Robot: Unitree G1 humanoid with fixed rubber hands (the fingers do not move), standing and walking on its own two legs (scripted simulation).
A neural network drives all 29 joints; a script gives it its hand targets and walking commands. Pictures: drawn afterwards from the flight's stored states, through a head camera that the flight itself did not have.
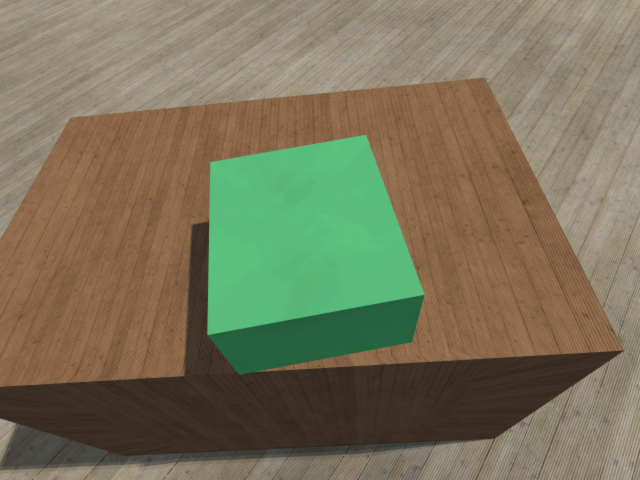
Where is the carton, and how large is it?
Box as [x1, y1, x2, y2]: [207, 135, 423, 374]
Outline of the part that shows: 365,135 210,162 207,334 239,374 411,341 423,298 423,292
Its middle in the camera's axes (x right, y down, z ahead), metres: -0.02 +0.01 +0.61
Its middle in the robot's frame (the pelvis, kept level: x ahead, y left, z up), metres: +0.44 +0.03 -0.03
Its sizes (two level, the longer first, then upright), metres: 0.305 0.261 0.148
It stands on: a pedestal, 0.67 m high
